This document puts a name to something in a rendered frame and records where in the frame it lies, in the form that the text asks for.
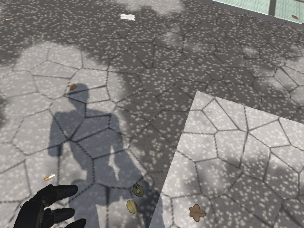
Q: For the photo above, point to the robot left hand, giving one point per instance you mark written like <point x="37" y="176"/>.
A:
<point x="33" y="215"/>

